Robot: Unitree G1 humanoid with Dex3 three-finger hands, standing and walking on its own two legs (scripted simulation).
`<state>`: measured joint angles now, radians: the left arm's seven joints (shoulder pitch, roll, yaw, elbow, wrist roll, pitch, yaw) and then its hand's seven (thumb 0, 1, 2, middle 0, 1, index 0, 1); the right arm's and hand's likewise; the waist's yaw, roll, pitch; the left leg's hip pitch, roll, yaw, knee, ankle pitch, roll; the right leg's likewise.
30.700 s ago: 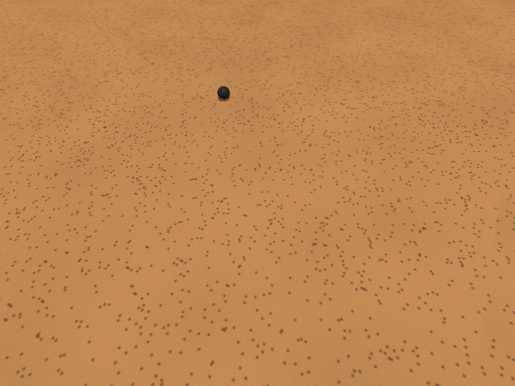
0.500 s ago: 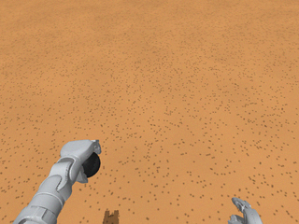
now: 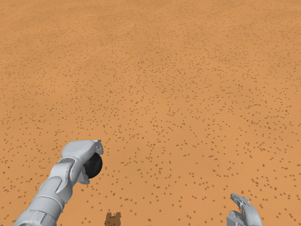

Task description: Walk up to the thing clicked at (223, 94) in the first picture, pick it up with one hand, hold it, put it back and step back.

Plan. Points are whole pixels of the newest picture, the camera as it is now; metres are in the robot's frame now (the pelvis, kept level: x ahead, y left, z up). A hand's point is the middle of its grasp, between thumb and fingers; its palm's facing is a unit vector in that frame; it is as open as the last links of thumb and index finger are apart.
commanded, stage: hold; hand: left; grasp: from above
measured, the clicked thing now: (88, 164) +0.31 +0.22 -0.06
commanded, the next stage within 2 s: crouch in 0.28 s
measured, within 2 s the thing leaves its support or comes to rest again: neither
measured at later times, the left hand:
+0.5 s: hand (83, 162) +0.30 +0.22 -0.03, palm faces -0.43 -0.06 -0.90, open 10.7 cm
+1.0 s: hand (94, 173) +0.34 +0.25 -0.20, palm faces -0.42 +0.05 -0.91, open 10.8 cm
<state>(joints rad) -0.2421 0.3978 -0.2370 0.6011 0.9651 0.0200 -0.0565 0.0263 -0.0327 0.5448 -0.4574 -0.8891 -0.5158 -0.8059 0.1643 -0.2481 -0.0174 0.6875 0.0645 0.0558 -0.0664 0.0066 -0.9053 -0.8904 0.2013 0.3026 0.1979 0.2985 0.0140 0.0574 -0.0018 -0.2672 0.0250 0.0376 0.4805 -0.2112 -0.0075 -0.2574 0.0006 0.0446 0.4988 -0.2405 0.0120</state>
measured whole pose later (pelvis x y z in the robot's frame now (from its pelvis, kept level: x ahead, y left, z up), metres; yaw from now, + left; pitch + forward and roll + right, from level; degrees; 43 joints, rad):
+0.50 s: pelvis +0.01 +0.00 +0.00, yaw +0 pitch +0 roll +0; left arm -0.25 0.39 -0.24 0.63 0.98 0.02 -0.03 0.02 -0.05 0.57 -0.46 -0.90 -0.52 -0.81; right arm 0.18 -0.25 -0.03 0.70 0.06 0.07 -0.06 0.01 -0.90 -0.89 0.20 0.30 0.20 0.30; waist 0.01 0.05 -0.01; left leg -0.25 0.02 0.04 0.47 -0.22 0.00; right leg -0.24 0.00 0.04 0.48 -0.24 0.02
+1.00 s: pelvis -0.03 +0.00 -0.10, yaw +1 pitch +20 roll -2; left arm -0.60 0.43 -0.14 1.16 1.17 -0.08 0.33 0.02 -0.10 0.68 -0.42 -0.96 -0.48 -0.89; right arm 0.21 -0.28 -0.07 0.72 -0.01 0.03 -0.01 0.00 -0.90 -0.89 0.20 0.30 0.20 0.30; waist -0.09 0.02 -0.14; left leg -1.10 0.04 -0.02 1.21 -0.46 -0.01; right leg -1.06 0.02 0.00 1.18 -0.48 0.02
